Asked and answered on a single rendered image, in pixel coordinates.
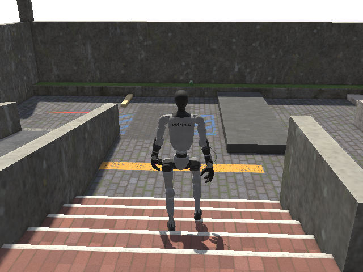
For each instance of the right robot hand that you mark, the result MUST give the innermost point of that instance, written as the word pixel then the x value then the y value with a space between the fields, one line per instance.
pixel 210 174

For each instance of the left robot hand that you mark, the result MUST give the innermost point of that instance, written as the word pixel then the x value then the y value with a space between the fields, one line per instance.
pixel 157 161

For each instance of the robot left forearm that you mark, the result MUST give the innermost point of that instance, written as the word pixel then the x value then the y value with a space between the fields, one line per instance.
pixel 155 150

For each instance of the right robot upper arm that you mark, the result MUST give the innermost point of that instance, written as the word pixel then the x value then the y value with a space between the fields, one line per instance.
pixel 201 129

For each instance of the left robot upper arm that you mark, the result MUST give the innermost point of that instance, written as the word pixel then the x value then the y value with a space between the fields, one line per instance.
pixel 161 128

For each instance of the left robot shin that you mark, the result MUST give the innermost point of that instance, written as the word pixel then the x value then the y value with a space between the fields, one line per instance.
pixel 170 208

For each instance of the robot shin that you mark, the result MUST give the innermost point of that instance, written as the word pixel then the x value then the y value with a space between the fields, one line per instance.
pixel 197 195
pixel 170 208

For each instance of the right robot shin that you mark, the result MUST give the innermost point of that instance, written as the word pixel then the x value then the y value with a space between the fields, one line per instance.
pixel 197 195

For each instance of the robot right forearm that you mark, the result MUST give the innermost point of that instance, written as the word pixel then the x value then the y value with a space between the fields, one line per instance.
pixel 207 155

